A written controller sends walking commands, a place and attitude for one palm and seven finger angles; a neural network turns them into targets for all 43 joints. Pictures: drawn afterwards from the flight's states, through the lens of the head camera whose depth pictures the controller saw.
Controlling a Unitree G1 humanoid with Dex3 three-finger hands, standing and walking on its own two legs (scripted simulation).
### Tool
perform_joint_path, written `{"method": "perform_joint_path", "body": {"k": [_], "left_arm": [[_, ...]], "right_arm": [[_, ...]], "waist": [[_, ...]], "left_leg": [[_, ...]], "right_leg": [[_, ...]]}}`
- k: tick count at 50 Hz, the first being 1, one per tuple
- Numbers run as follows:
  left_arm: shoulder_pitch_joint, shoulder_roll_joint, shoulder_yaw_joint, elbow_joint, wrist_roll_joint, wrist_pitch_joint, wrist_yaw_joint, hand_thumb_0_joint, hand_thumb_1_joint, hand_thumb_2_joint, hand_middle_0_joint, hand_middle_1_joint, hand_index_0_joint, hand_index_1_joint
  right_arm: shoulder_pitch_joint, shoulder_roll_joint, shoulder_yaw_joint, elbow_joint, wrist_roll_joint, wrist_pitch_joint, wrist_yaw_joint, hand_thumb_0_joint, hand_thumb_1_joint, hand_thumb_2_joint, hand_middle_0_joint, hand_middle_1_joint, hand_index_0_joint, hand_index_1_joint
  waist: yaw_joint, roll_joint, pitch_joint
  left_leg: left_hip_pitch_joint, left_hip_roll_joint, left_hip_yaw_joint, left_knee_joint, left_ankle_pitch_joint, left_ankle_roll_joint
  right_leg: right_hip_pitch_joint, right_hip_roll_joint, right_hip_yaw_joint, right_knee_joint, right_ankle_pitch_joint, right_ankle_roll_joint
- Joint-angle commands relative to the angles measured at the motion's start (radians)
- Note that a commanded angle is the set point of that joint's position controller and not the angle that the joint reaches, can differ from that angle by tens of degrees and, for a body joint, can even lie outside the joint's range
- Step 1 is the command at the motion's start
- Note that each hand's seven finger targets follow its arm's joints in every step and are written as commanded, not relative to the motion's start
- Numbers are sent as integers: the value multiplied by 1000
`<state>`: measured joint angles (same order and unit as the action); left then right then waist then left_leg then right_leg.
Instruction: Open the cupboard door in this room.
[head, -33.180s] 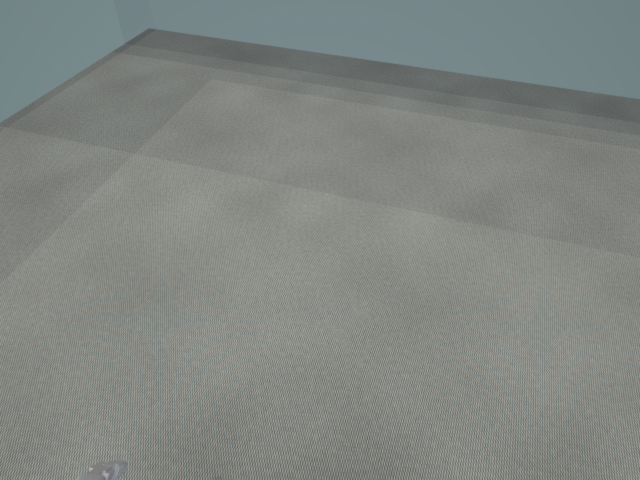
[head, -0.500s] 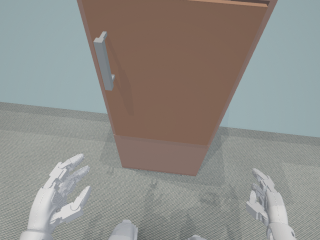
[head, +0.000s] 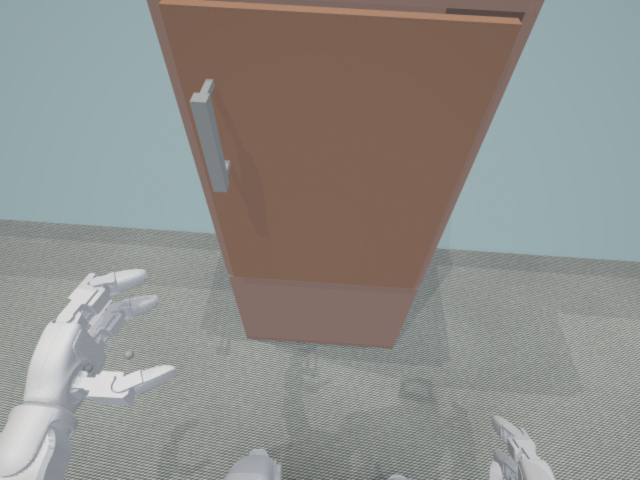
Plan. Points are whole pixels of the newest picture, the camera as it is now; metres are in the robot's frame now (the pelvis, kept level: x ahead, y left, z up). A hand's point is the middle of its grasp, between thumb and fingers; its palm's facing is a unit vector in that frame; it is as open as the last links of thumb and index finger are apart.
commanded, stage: raise the hand with hooked fingers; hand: left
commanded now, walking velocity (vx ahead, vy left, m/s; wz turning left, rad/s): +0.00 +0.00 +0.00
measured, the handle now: (215, 138) +0.55 +0.19 +0.11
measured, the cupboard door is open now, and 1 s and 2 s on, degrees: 0 0 0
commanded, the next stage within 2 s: move the hooked fingers beside the handle in 1.16 s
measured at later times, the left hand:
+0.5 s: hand (85, 293) +0.28 +0.27 +0.11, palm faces +0.02 -1.00 -0.04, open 13.9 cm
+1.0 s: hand (96, 259) +0.31 +0.26 +0.13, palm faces +0.02 -1.00 -0.02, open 14.0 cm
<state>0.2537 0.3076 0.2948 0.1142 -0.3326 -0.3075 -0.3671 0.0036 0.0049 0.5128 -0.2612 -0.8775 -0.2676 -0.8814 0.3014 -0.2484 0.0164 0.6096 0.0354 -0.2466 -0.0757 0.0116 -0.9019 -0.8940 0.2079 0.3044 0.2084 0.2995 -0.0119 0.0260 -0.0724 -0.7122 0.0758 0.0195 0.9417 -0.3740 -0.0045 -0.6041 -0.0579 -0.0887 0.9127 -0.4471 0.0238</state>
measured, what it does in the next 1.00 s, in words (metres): stands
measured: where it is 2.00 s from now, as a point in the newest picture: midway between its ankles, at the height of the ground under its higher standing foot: outside the picture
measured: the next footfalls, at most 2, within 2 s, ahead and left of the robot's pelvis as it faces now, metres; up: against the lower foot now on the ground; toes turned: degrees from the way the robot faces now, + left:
none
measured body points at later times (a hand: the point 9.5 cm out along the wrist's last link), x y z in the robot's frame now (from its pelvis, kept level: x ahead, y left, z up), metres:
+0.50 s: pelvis +0.01 +0.00 +0.02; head +0.04 +0.00 +0.47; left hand +0.28 +0.32 +0.12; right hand +0.19 -0.23 -0.05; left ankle +0.06 +0.12 -0.69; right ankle +0.01 -0.14 -0.69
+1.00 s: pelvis +0.02 -0.01 +0.03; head +0.05 -0.01 +0.48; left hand +0.31 +0.32 +0.13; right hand +0.17 -0.27 -0.05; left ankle +0.06 +0.12 -0.69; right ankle +0.01 -0.14 -0.69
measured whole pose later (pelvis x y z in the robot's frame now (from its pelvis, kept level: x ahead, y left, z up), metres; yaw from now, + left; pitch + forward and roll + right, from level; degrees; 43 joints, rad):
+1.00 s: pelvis +0.02 -0.01 +0.03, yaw +0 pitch +4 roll -1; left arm -0.08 0.42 0.45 0.41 -0.35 -0.16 -0.51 -0.01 -0.50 0.30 -0.30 -1.20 -0.30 -1.20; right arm 0.29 -0.28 0.03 0.60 0.05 -0.21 -0.10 0.01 -0.90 -0.89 0.21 0.30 0.21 0.30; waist 0.00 0.03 -0.04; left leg -0.47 0.07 0.04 0.71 -0.31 -0.02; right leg -0.38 -0.05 -0.08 0.69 -0.38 0.01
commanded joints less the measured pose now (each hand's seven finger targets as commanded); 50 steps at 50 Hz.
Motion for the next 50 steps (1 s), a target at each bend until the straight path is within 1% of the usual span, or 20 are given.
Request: {"method": "perform_joint_path", "body": {"k": [1, 5, 7, 11, 13, 16, 18, 21, 23, 30, 32, 33, 36, 39, 41, 43, 45, 46, 47, 50], "left_arm": [[-152, 204, 104, -210, -20, -63, -12, 0, -220, 420, -280, -1020, -280, -1020], [-195, 211, 112, -206, -24, -42, -15, 0, -313, 380, -287, -1080, -287, -1080], [-218, 222, 125, -159, -32, -19, -27, 0, -360, 360, -290, -1110, -290, -1110], [-283, 256, 146, -142, -33, 13, -50, 0, -453, 320, -297, -1170, -297, -1170], [-311, 260, 146, -133, -32, 29, -61, 0, -500, 300, -300, -1200, -300, -1200], [-361, 278, 160, -84, -40, 50, -79, 0, -500, 300, -300, -1200, -300, -1200], [-396, 295, 173, -69, -38, 61, -92, 0, -500, 300, -300, -1200, -300, -1200], [-433, 330, 201, -34, -43, 72, -108, 0, -500, 300, -300, -1200, -300, -1200], [-473, 338, 202, -33, -42, 77, -119, 0, -500, 300, -300, -1200, -300, -1200], [-552, 385, 235, 61, -50, 101, -150, 0, -500, 300, -300, -1200, -300, -1200], [-589, 417, 251, 58, -48, 101, -158, 0, -500, 300, -300, -1200, -300, -1200], [-605, 418, 246, 64, -43, 104, -158, 0, -500, 300, -300, -1200, -300, -1200], [-535, 390, 237, 118, -53, 112, -168, 0, -500, 300, -300, -1200, -300, -1200], [-532, 376, 227, 119, -54, 112, -170, 0, -500, 300, -300, -1200, -300, -1200], [-559, 410, 251, 88, -49, 102, -159, 0, -500, 300, -300, -1200, -300, -1200], [-558, 409, 259, 74, -45, 90, -148, 0, -500, 300, -300, -1200, -300, -1200], [-554, 406, 264, 77, -48, 79, -141, 0, -500, 300, -300, -1200, -300, -1200], [-561, 421, 272, 77, -46, 75, -136, 0, -500, 300, -300, -1200, -300, -1200], [-568, 406, 257, 80, -41, 73, -136, 0, -500, 300, -300, -1200, -300, -1200], [-579, 395, 246, 82, -39, 71, -139, 0, -500, 300, -300, -1200, -300, -1200]], "right_arm": [[-89, -152, -50, -173, 8, -73, -14, 0, -900, -900, 200, 300, 200, 300], [-88, -152, -48, -167, 11, -74, -18, 0, -900, -900, 200, 300, 200, 300], [-87, -157, -44, -168, 14, -66, -20, 0, -900, -900, 200, 300, 200, 300], [-88, -159, -39, -173, 14, -60, -24, 0, -900, -900, 200, 300, 200, 300], [-91, -156, -37, -173, 16, -56, -25, 0, -900, -900, 200, 300, 200, 300], [-91, -163, -31, -172, 15, -49, -29, 0, -900, -900, 200, 300, 200, 300], [-94, -162, -30, -170, 17, -46, -32, 0, -900, -900, 200, 300, 200, 300], [-94, -164, -27, -167, 15, -42, -36, 0, -900, -900, 200, 300, 200, 300], [-99, -162, -25, -166, 17, -41, -38, 0, -900, -900, 200, 300, 200, 300], [-90, -168, -25, -155, 21, -31, -46, 0, -900, -900, 200, 300, 200, 300], [-85, -170, -24, -155, 21, -30, -46, 0, -900, -900, 200, 300, 200, 300], [-87, -169, -22, -154, 23, -29, -46, 0, -900, -900, 200, 300, 200, 300], [-77, -173, -28, -155, 21, -28, -42, 0, -900, -900, 200, 300, 200, 300], [-78, -174, -33, -162, 25, -23, -35, 0, -900, -900, 200, 300, 200, 300], [-71, -175, -35, -162, 22, -22, -34, 0, -900, -900, 200, 300, 200, 300], [-71, -171, -36, -165, 21, -23, -34, 0, -900, -900, 200, 300, 200, 300], [-72, -169, -36, -161, 20, -21, -36, 0, -900, -900, 200, 300, 200, 300], [-64, -172, -36, -157, 18, -19, -37, 0, -900, -900, 200, 300, 200, 300], [-74, -169, -34, -159, 21, -20, -37, 0, -900, -900, 200, 300, 200, 300], [-73, -167, -35, -155, 22, -19, -41, 0, -900, -900, 200, 300, 200, 300]], "waist": [[18, 55, -187], [10, 83, -171], [11, 56, -140], [20, 89, -160], [13, 92, -166], [14, 65, -135], [13, 80, -155], [16, 52, -156], [14, 81, -177], [13, 52, -170], [17, 63, -192], [18, 97, -186], [24, 25, -173], [22, 33, -168], [27, 46, -176], [26, 64, -194], [24, 55, -188], [25, 22, -185], [21, 61, -170], [16, 74, -178]], "left_leg": [[232, -59, -45, -201, 61, 21], [271, -59, -44, -224, 74, 18], [268, -60, -46, -238, 77, 17], [311, -63, -40, -253, 123, 17], [329, -63, -34, -258, 130, 17], [328, -64, -38, -269, 139, 17], [349, -66, -32, -273, 146, 18], [362, -65, -31, -277, 165, 20], [384, -66, -29, -284, 178, 20], [402, -68, -25, -302, 203, 22], [418, -70, -23, -306, 224, 24], [423, -70, -22, -312, 219, 22], [413, -70, -18, -309, 233, 26], [410, -72, -11, -315, 235, 26], [423, -72, -12, -317, 245, 26], [430, -73, -7, -319, 246, 26], [426, -73, -6, -322, 235, 27], [423, -70, -9, -323, 241, 28], [424, -72, -5, -325, 231, 27], [432, -73, -3, -326, 219, 27]], "right_leg": [[44, 78, 12, -174, 66, -38], [49, 78, 4, -194, 98, -35], [64, 82, 2, -209, 107, -36], [110, 84, 5, -224, 158, -42], [112, 84, 6, -239, 173, -38], [129, 89, 5, -254, 188, -41], [135, 84, 11, -264, 199, -39], [155, 87, 15, -278, 218, -40], [163, 84, 15, -280, 234, -39], [185, 81, 20, -308, 266, -37], [208, 79, 26, -314, 291, -38], [205, 80, 24, -316, 282, -40], [220, 78, 27, -323, 306, -38], [204, 77, 25, -322, 315, -33], [217, 79, 27, -318, 318, -38], [219, 76, 29, -319, 322, -34], [218, 75, 31, -324, 312, -33], [231, 78, 29, -323, 315, -34], [214, 78, 33, -326, 310, -33], [210, 74, 35, -330, 300, -31]]}}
